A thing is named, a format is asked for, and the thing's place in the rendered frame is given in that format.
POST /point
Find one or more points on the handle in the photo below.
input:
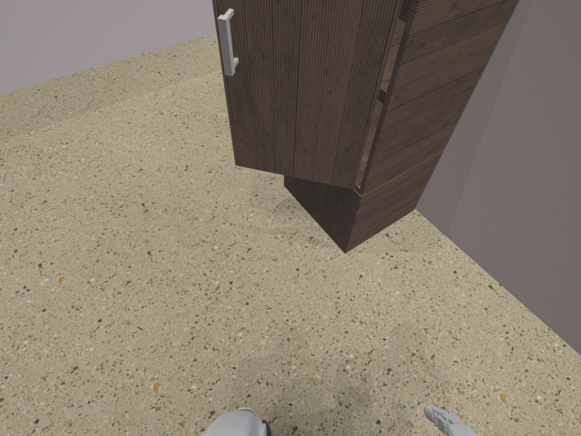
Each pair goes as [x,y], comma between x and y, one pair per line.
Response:
[229,63]

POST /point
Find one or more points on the right robot hand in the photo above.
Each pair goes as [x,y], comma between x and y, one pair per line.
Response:
[447,422]

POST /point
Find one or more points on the robot left shin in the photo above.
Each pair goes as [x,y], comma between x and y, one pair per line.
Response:
[248,409]

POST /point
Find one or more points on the cupboard door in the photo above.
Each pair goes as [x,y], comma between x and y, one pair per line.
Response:
[304,92]

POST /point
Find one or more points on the robot left thigh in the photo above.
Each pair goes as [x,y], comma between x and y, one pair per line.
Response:
[236,423]

